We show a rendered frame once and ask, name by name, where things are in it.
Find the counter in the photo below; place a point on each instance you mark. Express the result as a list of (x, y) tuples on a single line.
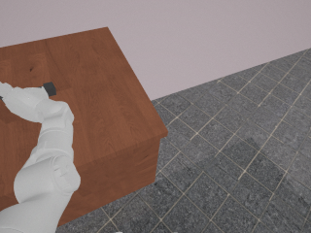
[(116, 128)]

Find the tap lever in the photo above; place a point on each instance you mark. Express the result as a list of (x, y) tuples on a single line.
[(49, 88)]

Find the left robot forearm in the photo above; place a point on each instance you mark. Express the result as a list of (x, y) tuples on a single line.
[(56, 134)]

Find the robot left hand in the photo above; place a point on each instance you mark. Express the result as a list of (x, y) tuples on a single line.
[(22, 101)]

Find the robot left upper arm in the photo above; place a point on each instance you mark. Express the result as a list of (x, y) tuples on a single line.
[(43, 190)]

